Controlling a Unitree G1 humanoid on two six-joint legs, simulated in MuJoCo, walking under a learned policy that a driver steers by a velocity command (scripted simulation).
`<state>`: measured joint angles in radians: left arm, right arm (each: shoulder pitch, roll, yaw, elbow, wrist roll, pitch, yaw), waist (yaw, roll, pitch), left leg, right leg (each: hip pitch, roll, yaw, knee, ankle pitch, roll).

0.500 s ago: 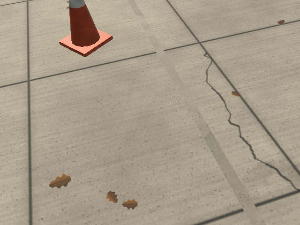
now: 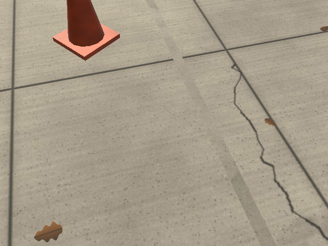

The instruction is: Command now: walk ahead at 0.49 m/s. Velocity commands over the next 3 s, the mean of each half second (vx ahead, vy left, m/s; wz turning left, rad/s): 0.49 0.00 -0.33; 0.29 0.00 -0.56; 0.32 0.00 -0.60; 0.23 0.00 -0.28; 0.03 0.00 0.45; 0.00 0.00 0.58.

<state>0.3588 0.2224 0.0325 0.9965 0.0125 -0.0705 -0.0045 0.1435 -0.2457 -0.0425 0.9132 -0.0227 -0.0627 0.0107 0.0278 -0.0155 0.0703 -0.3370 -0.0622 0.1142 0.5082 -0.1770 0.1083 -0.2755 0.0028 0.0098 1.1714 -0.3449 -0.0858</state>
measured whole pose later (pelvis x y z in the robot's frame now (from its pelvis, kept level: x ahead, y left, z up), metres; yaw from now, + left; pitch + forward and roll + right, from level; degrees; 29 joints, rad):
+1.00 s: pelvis +0.51 -0.05 +0.00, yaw -31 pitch +0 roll -1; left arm 0.29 0.31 0.08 0.84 0.01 0.01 0.02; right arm 0.09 -0.25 -0.01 0.74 -0.02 -0.04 -0.03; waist 0.07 -0.02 0.09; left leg -0.43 0.00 0.02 0.56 -0.14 0.04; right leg -0.31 0.16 0.11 1.07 -0.56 -0.04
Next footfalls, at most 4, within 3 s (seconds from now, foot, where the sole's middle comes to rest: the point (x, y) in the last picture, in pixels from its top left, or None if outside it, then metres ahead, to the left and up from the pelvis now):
0.44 right None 0.39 -0.10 -0.77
0.92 left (182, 193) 0.68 -0.03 -0.77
1.38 right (220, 234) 0.51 -0.18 -0.77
1.80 left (241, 166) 0.83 -0.31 -0.77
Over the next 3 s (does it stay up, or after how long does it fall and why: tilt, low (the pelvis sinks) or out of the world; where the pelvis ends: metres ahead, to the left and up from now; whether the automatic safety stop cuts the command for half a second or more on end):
stays up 0.69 -0.24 0.01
